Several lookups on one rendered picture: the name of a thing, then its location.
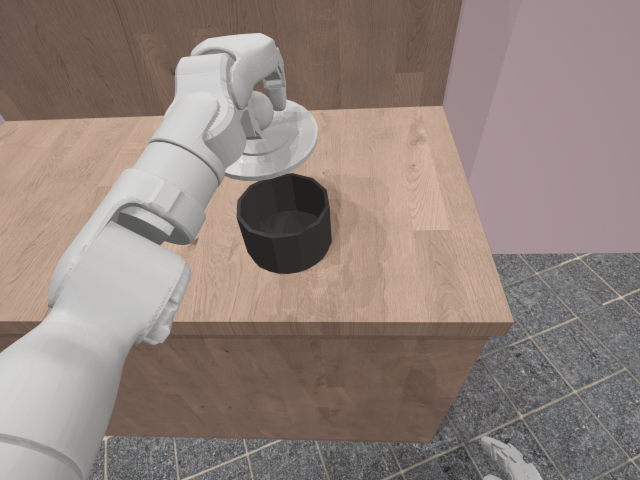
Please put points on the robot left forearm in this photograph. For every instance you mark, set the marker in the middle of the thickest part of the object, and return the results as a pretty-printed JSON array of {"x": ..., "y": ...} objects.
[{"x": 163, "y": 197}]

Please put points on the pot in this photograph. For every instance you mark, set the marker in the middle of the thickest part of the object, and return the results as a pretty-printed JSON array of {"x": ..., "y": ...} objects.
[{"x": 285, "y": 223}]

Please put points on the knob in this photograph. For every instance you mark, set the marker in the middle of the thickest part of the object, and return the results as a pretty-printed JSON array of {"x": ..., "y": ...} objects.
[{"x": 263, "y": 109}]

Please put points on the right robot hand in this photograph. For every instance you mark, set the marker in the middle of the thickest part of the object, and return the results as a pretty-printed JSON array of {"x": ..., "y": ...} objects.
[{"x": 509, "y": 459}]

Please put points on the left robot hand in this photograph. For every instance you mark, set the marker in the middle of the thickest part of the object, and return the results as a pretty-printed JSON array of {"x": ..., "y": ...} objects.
[{"x": 266, "y": 63}]

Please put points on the robot left upper arm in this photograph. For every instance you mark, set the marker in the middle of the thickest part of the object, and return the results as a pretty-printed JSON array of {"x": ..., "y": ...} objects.
[{"x": 59, "y": 382}]

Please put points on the table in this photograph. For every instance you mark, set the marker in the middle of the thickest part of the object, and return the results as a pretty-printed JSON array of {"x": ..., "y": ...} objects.
[{"x": 371, "y": 344}]

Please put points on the lid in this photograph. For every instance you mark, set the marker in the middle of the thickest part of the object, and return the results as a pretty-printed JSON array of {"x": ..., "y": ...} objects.
[{"x": 286, "y": 144}]

